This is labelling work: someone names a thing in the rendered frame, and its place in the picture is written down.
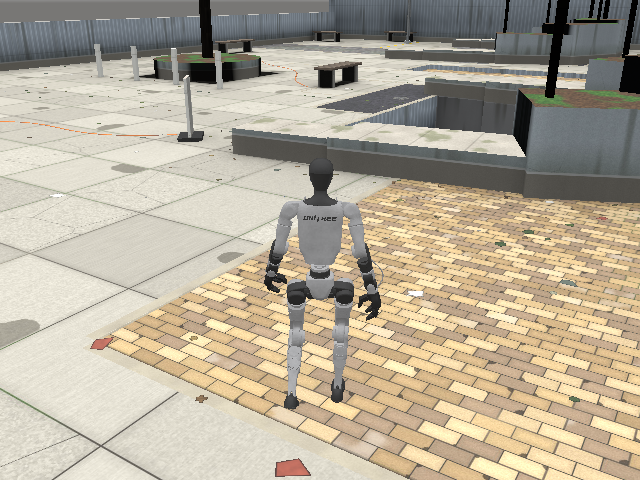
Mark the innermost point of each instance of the left robot upper arm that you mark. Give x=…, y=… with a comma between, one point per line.
x=288, y=211

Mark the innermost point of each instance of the right robot hand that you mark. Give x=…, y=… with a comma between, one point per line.
x=375, y=305

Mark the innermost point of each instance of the left robot hand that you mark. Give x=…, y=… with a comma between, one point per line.
x=279, y=278

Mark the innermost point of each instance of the right robot upper arm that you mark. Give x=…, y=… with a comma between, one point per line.
x=352, y=212

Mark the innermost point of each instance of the robot left shin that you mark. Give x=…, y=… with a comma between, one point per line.
x=294, y=354

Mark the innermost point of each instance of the robot left forearm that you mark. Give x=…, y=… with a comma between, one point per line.
x=273, y=262

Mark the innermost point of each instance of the robot right forearm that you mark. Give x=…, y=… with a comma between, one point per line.
x=367, y=273

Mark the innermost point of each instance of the humanoid robot head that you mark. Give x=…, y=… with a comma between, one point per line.
x=321, y=173

